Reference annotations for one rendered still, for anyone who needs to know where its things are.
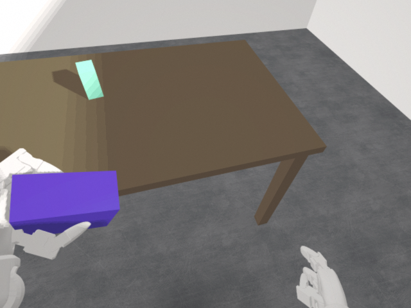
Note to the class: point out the robot left forearm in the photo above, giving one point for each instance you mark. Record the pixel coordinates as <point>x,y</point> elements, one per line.
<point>12,287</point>

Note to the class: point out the table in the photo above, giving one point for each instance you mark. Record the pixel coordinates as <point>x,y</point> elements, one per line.
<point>168,115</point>

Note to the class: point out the left robot hand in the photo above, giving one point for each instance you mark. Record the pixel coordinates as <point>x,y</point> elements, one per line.
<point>40,243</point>

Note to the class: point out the sponge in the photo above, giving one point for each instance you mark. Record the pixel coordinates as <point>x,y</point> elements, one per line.
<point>54,202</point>

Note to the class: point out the right robot hand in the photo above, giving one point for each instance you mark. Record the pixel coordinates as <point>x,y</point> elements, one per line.
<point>326,289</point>

